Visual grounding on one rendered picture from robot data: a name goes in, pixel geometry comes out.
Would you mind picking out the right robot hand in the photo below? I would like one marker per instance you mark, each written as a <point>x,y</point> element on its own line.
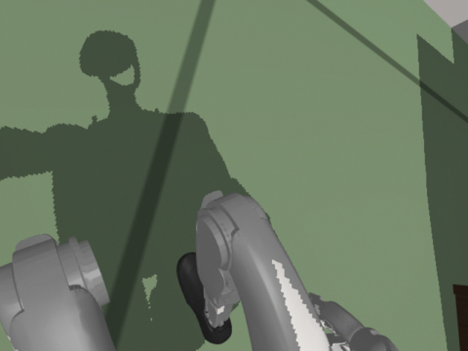
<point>337,320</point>

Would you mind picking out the bookshelf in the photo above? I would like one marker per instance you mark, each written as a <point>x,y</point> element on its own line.
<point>461,292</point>

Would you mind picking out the right robot foot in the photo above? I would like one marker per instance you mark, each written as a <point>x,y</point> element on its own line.
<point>192,289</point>

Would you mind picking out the right robot arm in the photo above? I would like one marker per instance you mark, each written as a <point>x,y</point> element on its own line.
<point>368,339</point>

